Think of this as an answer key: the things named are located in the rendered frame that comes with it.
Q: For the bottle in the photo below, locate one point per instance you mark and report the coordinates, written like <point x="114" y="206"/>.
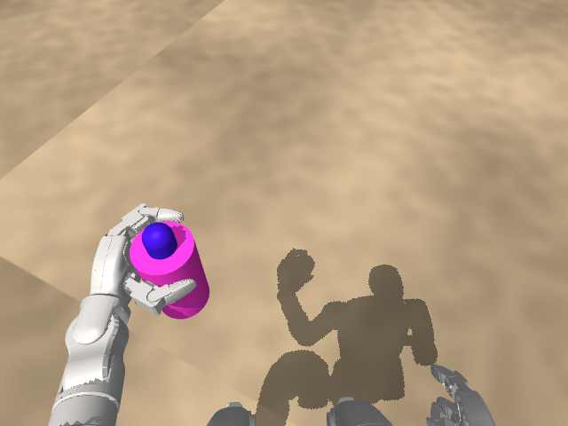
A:
<point x="164" y="253"/>

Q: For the left robot hand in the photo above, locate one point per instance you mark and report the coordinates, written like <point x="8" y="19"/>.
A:
<point x="113" y="272"/>

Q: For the left robot arm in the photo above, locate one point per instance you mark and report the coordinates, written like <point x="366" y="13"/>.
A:
<point x="90" y="390"/>

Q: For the right robot hand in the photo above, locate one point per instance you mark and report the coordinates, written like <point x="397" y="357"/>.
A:
<point x="468" y="408"/>

